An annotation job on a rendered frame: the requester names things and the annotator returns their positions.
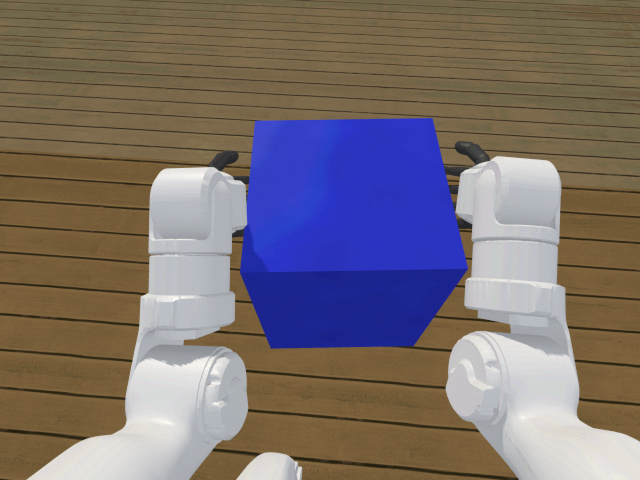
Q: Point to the right robot forearm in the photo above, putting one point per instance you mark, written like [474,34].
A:
[513,205]

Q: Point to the left robot forearm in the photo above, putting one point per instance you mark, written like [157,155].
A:
[192,215]

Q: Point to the robot left upper arm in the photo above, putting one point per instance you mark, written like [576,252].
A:
[182,401]

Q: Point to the right robot hand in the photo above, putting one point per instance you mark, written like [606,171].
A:
[477,155]

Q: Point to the robot right upper arm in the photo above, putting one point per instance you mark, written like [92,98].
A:
[521,392]

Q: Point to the left robot thigh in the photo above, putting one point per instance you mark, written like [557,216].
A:
[272,466]

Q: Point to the left robot hand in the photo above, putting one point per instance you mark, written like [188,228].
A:
[219,162]

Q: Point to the carton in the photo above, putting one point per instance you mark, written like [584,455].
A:
[351,237]

